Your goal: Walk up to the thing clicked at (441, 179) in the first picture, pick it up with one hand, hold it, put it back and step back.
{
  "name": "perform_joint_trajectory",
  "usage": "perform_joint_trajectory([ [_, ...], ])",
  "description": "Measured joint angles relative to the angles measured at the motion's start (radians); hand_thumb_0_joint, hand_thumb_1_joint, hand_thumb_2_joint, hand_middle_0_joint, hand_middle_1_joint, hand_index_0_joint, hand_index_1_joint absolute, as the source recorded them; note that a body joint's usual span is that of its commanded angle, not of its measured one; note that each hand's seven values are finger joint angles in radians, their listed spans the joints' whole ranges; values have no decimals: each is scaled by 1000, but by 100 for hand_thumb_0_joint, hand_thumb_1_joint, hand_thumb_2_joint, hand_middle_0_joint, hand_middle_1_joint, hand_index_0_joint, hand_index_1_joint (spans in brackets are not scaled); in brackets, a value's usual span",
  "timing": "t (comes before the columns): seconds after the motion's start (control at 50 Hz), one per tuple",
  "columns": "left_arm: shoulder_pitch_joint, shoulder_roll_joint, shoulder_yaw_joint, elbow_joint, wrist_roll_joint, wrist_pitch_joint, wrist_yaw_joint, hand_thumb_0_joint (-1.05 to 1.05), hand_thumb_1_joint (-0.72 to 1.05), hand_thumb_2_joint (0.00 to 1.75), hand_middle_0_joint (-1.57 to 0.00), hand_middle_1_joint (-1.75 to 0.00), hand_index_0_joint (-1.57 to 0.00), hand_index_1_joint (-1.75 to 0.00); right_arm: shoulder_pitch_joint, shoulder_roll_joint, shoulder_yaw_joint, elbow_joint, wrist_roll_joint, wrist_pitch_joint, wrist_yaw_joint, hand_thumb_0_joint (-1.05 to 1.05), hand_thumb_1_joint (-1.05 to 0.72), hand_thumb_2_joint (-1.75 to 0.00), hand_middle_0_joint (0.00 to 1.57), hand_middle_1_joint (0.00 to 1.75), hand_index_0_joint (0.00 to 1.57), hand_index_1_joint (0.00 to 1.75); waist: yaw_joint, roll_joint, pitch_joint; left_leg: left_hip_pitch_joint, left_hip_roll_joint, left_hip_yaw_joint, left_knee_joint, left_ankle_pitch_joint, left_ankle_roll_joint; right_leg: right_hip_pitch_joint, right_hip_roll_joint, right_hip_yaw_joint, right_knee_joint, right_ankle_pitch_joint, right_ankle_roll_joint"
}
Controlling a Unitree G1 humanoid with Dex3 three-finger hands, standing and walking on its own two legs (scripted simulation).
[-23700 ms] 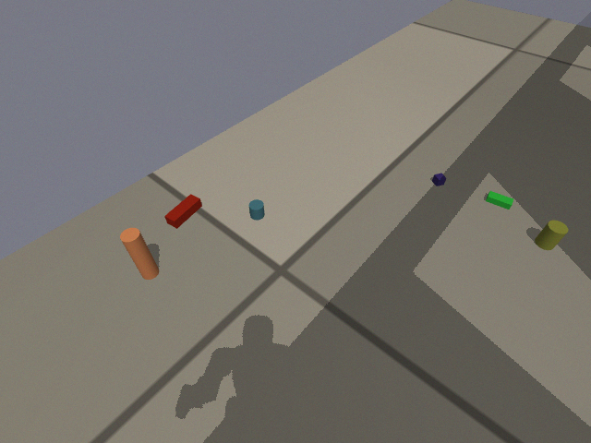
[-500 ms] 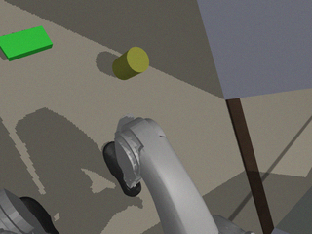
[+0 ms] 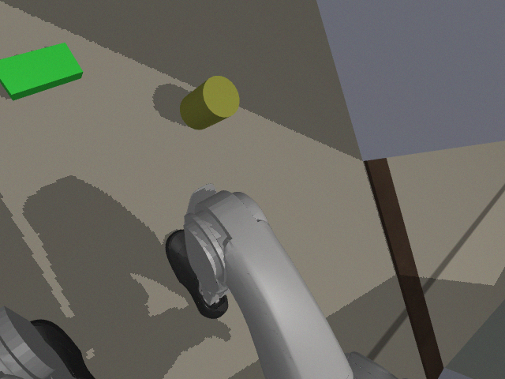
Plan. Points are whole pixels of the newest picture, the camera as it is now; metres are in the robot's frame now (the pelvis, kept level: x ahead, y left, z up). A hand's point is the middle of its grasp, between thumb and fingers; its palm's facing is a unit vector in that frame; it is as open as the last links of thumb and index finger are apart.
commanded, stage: settle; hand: left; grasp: from above
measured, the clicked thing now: out of the picture +0.48 +0.34 -0.32
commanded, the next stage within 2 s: lift in 0.82 s
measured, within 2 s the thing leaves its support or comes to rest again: leaves its support in 0.30 s
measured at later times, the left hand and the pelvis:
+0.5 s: hand out of the picture +0.47 +0.36 -0.23, palm faces -0.12 -0.41 -0.90, open 7.2 cm; pelvis +0.00 +0.00 +0.00, yaw +1 degrees
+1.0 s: hand out of the picture +0.46 +0.36 -0.17, palm faces -0.12 -0.41 -0.90, open 7.2 cm; pelvis +0.00 -0.01 +0.00, yaw +5 degrees
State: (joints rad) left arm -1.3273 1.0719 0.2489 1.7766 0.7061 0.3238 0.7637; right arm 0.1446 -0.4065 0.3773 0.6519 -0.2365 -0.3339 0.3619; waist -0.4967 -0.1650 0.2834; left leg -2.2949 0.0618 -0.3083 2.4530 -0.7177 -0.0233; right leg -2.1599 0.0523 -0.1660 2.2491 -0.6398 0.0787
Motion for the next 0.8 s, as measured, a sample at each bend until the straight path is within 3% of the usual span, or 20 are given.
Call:
perform_joint_trajectory([
  [0.14, 3, 2, 10, -8, -2, 4, -23, 3, 40, 34, -93, -39, -84, -34, 2, -4, 3, -8, 4, 5, -1, 1, -91, -90, 20, 30, 20, 30, 2, 7, 0, -2, 1, 3, -1, 2, -3, -8, 0, 3, 4, 2, -2],
  [0.34, 10, -11, 30, -68, 37, 16, -80, 6, 45, 23, -101, -35, -89, -27, 13, 6, -24, -9, 21, 3, -13, 1, -91, -90, 20, 30, 20, 30, 29, 21, -13, -6, 5, 15, -11, 11, -2, -19, 1, 12, 2, 11, -3],
  [0.52, 28, -76, 6, -120, 54, 61, -150, 8, 47, 20, -108, -32, -91, -24, 46, 28, -83, 46, 46, 4, -24, 0, -90, -90, 20, 30, 20, 30, 65, 69, -95, -14, 1, 38, -30, 15, 0, -30, -10, 28, -2, 3, -7],
  [0.64, 35, -126, -13, -108, 68, 84, -170, 9, 46, 21, -110, -30, -92, -23, 64, 41, -117, 90, 59, 2, -32, 0, -90, -90, 20, 30, 20, 30, 84, 95, -148, -9, 0, 54, -37, 12, 1, -31, -15, 41, 3, -6, -10],
  [0.8, 29, -169, 2, -88, 94, 97, -185, 9, 45, 25, -111, -31, -91, -24, 74, 48, -146, 127, 65, -2, -47, 0, -90, -90, 20, 30, 20, 30, 94, 119, -184, -11, -2, 77, -44, 22, 1, -43, -21, 60, 14, -4, -14],
])
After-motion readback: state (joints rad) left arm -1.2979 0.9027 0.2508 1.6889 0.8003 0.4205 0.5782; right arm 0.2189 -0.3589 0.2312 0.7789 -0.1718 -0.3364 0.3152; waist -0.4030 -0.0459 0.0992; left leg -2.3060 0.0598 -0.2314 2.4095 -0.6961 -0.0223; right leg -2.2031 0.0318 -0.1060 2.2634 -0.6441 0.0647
